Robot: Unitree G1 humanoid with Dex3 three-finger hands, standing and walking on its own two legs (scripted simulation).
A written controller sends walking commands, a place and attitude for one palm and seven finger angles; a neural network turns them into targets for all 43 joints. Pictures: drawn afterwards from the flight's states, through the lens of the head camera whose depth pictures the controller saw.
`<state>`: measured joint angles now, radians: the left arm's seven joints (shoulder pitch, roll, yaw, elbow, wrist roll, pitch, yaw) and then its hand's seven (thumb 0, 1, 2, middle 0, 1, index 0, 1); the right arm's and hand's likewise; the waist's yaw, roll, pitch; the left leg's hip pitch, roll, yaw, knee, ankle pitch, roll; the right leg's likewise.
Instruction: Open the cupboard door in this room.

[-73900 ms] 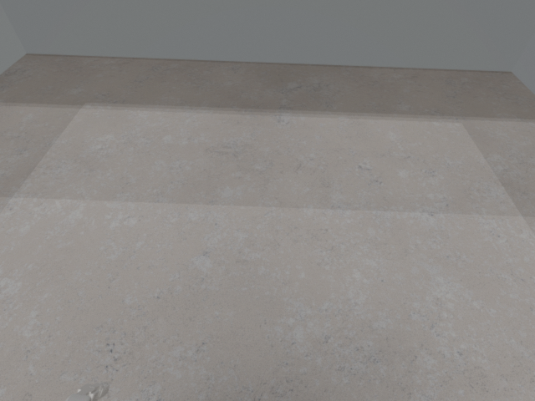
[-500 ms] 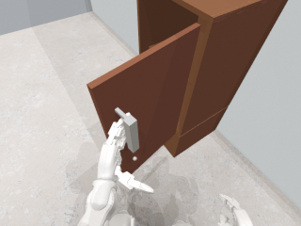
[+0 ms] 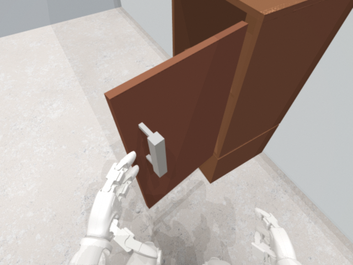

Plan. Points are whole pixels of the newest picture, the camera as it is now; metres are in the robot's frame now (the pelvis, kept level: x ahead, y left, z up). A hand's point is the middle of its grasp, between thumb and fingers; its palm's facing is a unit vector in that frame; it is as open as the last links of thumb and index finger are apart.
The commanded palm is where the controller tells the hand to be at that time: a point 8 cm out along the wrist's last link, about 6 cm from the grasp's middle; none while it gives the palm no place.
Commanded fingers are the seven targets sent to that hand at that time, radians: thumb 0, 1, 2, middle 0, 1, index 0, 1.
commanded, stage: slide the hand sideways off the handle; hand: left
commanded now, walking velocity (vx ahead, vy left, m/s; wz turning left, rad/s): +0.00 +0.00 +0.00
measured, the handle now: (152, 150) +0.35 +0.08 +0.05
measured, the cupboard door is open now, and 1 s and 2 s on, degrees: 100 100 100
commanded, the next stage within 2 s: draw the hand back to the body in 0.22 s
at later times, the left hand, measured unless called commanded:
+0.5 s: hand (114, 217) +0.20 +0.12 +0.09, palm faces -0.06 -1.00 -0.07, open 16.3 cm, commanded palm +0.18 +0.19 +0.09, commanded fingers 0.00 -0.50 0.30 -0.15 -0.30 -0.15 -0.30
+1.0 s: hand (54, 213) +0.19 +0.20 +0.14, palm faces +0.16 -0.95 -0.29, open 15.1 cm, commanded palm +0.16 +0.25 +0.17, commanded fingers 0.00 0.03 0.52 -0.17 -0.30 -0.17 -0.30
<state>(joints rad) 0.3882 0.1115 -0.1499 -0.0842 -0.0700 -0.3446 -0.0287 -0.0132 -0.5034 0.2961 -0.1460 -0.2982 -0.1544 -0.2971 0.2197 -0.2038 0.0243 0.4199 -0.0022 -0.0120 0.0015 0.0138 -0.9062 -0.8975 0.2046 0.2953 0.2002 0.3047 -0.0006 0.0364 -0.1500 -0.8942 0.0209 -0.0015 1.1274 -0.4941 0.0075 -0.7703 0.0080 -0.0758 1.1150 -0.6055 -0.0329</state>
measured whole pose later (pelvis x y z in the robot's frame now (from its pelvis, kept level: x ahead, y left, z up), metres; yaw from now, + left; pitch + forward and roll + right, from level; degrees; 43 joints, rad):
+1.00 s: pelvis +0.01 +0.01 +0.05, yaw +0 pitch +5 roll -2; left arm 0.60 0.29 0.08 -0.39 -0.08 -0.09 0.04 -0.01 -0.29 0.39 -0.16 -0.30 -0.17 -0.30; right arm 0.26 -0.23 0.05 0.46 0.03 -0.06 -0.11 0.02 -0.91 -0.90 0.20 0.30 0.20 0.30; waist 0.03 0.06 -0.12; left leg -0.53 0.01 0.01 0.83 -0.38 0.02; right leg -0.40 0.01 -0.06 0.78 -0.46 -0.01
